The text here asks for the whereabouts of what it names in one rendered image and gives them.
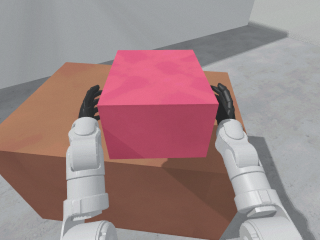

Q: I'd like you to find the pedestal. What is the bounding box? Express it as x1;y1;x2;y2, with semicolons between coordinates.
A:
0;62;250;240

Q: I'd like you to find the carton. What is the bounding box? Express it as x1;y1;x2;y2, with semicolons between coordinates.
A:
97;50;219;160

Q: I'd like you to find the right robot forearm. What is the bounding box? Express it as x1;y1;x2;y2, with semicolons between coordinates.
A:
215;119;303;240

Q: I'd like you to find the left robot upper arm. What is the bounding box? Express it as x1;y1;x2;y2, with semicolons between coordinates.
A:
62;220;118;240

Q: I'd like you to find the right robot upper arm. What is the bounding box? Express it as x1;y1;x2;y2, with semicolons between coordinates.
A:
239;216;302;240

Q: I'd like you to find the robot right hand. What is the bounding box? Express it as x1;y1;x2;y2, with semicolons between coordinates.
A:
211;83;236;125

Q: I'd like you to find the robot left hand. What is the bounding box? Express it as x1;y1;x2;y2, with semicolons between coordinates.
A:
78;85;103;121

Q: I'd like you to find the left robot forearm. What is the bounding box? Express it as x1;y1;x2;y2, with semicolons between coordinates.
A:
60;117;109;240

